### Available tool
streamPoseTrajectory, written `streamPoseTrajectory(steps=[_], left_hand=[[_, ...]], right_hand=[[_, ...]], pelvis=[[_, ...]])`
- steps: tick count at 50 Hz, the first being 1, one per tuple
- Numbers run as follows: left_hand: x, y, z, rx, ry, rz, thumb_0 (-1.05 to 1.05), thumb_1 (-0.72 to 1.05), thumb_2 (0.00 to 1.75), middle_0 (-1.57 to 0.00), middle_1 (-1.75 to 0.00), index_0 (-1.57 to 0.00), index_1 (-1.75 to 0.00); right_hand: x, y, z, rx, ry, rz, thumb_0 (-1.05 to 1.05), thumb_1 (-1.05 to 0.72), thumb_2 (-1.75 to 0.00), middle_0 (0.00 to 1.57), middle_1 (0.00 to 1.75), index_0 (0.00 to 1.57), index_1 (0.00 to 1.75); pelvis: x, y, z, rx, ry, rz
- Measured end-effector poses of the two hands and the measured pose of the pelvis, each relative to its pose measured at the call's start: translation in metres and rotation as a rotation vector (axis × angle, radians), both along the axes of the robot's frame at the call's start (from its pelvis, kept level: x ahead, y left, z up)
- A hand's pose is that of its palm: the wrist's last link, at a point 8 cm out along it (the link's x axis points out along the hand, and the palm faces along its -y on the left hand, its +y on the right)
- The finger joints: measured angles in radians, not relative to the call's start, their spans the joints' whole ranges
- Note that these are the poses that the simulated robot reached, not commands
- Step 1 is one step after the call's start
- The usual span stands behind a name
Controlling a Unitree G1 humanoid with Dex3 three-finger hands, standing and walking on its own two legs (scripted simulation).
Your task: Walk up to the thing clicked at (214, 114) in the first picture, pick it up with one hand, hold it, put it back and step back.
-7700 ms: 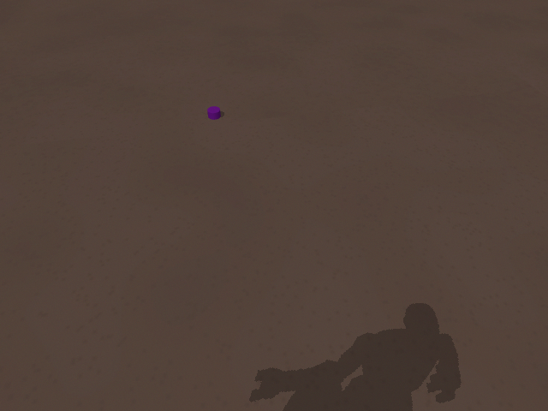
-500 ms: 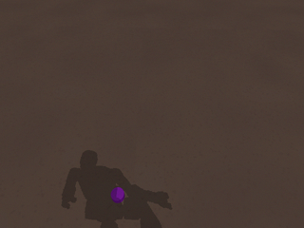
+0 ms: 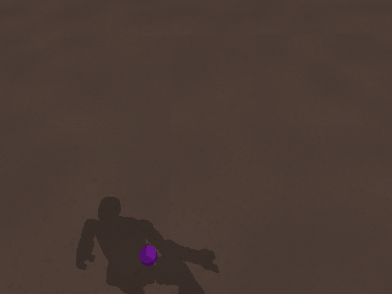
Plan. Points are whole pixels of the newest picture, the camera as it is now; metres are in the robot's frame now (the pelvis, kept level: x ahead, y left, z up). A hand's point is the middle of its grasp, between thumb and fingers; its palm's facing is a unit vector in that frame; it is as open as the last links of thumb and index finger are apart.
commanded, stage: walk up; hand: left
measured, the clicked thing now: (148, 255) +0.44 +0.23 -0.76
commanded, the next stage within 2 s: none
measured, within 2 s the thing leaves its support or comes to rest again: neither
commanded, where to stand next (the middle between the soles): +0.04 +0.01 m, yaw -4 degrees
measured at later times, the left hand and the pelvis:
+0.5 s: hand out of the picture +0.07 +0.31 -0.18, palm faces -0.02 -0.92 -0.39, open 7.3 cm; pelvis -0.05 +0.04 -0.03, yaw +1 degrees
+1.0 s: hand out of the picture +0.13 +0.24 -0.15, palm faces -0.12 -0.91 -0.39, open 7.3 cm; pelvis -0.01 -0.01 -0.02, yaw -4 degrees
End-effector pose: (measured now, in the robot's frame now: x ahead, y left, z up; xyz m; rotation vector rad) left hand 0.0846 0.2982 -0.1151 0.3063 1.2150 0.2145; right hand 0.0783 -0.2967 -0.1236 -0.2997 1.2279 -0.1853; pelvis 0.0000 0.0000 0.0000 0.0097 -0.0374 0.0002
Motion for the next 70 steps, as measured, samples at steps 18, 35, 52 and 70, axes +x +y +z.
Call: streamPoseTrajectory(steps=[18, 35, 52, 70], left_hand=[[-0.016, 0.016, -0.01, 0.04, 0.008, -0.008, 0.0, 0.91, 0.9, -0.2, -0.3, -0.21, -0.3], [-0.049, 0.059, -0.025, 0.003, 0.088, -0.064, 0.0, 0.91, 0.9, -0.2, -0.3, -0.21, -0.3], [0.051, -0.02, 0.008, 0.039, -0.14, -0.18, 0.0, 0.91, 0.9, -0.2, -0.3, -0.21, -0.3], [0.043, 0.024, -0.024, 0.049, -0.108, -0.091, 0.0, 0.91, 0.9, -0.2, -0.3, -0.21, -0.3]], right_hand=[[-0.007, -0.013, -0.004, -0.058, 0.017, 0.004, 0.0, -0.91, -0.9, 0.2, 0.3, 0.21, 0.3], [-0.106, 0.028, 0.019, -0.106, 0.046, -0.076, 0.01, -0.9, -0.9, 0.21, 0.3, 0.21, 0.3], [-0.085, -0.036, -0.009, -0.06, 0.049, -0.134, 0.01, -0.91, -0.9, 0.2, 0.3, 0.21, 0.3], [-0.055, -0.001, -0.003, -0.086, 0.021, -0.044, 0.0, -0.91, -0.9, 0.2, 0.3, 0.21, 0.3]], pelvis=[[-0.032, 0.008, -0.012, 0.005, 0.018, 0.001], [-0.043, 0.041, -0.009, -0.011, 0.008, -0.036], [-0.006, -0.01, -0.015, -0.007, -0.02, -0.07], [-0.028, 0.02, -0.026, -0.011, 0.003, -0.032]])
